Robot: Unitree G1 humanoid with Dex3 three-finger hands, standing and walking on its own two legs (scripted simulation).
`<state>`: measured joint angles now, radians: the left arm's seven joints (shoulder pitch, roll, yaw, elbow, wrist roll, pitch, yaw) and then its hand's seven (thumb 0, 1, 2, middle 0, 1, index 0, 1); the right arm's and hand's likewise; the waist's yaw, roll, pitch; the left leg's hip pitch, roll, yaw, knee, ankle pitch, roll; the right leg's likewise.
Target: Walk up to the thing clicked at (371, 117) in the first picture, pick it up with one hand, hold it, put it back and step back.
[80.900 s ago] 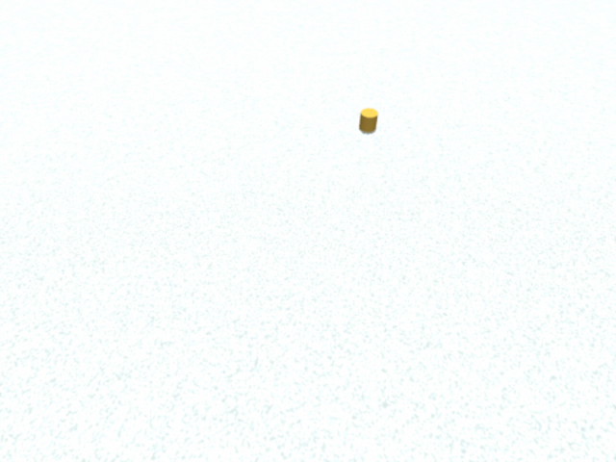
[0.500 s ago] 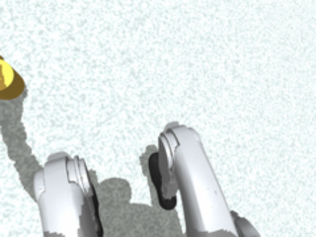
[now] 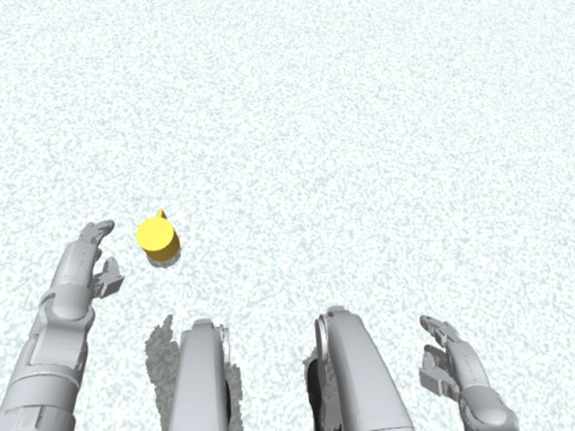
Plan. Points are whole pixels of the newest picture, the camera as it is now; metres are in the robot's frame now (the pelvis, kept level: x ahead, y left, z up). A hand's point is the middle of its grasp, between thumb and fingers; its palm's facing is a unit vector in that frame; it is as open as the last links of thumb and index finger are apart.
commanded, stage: home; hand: left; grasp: from above
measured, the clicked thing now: (159, 233) +0.57 +0.27 -0.50
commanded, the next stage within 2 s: none
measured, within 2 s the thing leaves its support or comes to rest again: neither
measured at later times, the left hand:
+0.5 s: hand (88, 342) +0.24 +0.19 +0.09, palm faces +0.10 -0.97 -0.21, open 7.4 cm
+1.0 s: hand (75, 361) +0.22 +0.18 +0.12, palm faces +0.11 -0.97 -0.20, open 7.4 cm
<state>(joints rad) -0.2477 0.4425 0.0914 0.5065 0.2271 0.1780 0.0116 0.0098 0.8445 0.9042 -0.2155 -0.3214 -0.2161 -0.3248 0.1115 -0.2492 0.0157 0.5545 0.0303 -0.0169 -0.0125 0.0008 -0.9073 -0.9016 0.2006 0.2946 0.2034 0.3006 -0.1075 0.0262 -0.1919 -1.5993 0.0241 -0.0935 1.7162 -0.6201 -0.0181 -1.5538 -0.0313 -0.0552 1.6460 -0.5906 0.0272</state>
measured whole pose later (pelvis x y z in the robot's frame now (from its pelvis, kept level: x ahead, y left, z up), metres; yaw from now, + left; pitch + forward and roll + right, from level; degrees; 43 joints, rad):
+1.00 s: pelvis +0.07 -0.01 +0.17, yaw +3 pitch +10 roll -2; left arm 0.49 0.22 0.03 -0.12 -0.05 0.45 0.02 0.01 0.91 0.90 -0.20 -0.30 -0.20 -0.30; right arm 0.27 -0.22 0.04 0.54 0.00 -0.25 -0.19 0.01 -0.90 -0.90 0.20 0.30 0.21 0.30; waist -0.04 0.04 -0.16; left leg -0.68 0.04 -0.07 1.00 -0.49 -0.03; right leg -0.64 -0.02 -0.07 0.94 -0.47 0.02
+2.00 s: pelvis +0.07 -0.01 +0.17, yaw +3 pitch +10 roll -2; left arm 0.50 0.22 0.03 -0.12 -0.05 0.45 0.02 0.01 0.91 0.90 -0.20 -0.30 -0.20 -0.30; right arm 0.29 -0.22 0.03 0.55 0.01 -0.25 -0.19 0.01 -0.90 -0.90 0.20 0.30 0.21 0.30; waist -0.04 0.04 -0.16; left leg -0.69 0.04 -0.07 1.00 -0.49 -0.03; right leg -0.65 -0.02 -0.07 0.95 -0.47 0.01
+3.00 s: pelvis +0.07 -0.01 +0.19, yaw +4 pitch +2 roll +0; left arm 0.22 0.29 0.04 0.61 0.05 0.07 0.04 0.01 0.91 0.90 -0.20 -0.30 -0.21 -0.30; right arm 0.18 -0.29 -0.03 0.83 -0.06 -0.05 -0.02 0.01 -0.90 -0.90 0.20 0.30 0.21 0.30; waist 0.02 -0.02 0.02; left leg -0.43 -0.01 -0.03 0.80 -0.40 -0.01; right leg -0.42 -0.07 -0.04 0.81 -0.42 0.02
